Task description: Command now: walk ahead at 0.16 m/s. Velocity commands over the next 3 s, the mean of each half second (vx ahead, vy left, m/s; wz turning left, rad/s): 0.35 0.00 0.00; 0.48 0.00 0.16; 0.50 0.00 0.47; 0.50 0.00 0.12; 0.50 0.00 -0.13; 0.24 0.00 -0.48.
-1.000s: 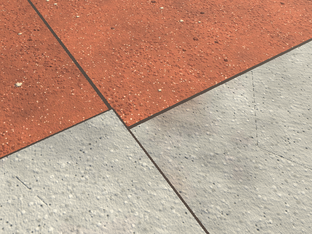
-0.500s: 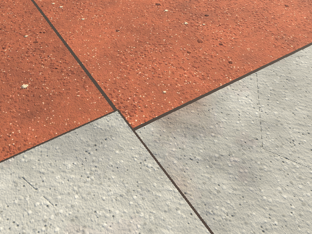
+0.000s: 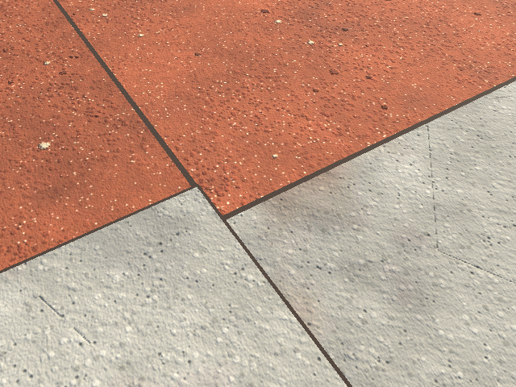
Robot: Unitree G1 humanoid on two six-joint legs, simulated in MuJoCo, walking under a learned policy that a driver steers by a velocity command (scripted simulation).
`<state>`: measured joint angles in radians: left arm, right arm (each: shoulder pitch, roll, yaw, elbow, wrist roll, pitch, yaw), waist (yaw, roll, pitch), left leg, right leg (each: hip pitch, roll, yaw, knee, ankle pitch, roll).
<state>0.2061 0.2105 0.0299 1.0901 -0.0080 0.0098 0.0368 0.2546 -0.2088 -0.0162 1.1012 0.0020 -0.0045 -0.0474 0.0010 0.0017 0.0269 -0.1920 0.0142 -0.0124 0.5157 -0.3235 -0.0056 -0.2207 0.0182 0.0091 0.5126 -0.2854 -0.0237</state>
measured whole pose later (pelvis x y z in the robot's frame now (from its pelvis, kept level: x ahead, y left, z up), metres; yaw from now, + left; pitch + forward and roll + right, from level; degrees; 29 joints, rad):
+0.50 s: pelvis +0.16 +0.02 +0.00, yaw +1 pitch +2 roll -1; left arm -0.02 0.24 0.04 0.92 -0.03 -0.08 -0.03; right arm 0.53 -0.18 -0.01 1.09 0.00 -0.08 -0.02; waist -0.10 -0.03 0.02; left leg 0.13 -0.01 0.02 0.17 -0.33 0.03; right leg -0.64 -0.06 -0.04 0.65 -0.03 -0.03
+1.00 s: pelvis +0.45 -0.01 +0.01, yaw +7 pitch +1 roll -3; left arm 0.31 0.24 0.04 1.04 0.00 -0.11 0.00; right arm 0.14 -0.25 -0.06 0.89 0.02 -0.07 0.00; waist 0.05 0.03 -0.01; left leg -0.72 0.13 -0.05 0.76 0.07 0.04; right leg 0.02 0.07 -0.16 0.18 -0.22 -0.05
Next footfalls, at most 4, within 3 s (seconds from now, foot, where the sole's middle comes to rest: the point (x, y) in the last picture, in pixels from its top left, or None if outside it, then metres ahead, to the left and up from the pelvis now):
0.62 right None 0.43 -0.10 -0.77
1.16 left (212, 319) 0.71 0.16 -0.77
1.70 right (250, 231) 1.06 0.06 -0.82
2.22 left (159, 183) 1.28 0.40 -0.82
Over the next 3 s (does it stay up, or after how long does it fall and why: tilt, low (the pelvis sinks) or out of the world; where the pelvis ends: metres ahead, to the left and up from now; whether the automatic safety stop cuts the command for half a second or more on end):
stays up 1.48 0.31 -0.05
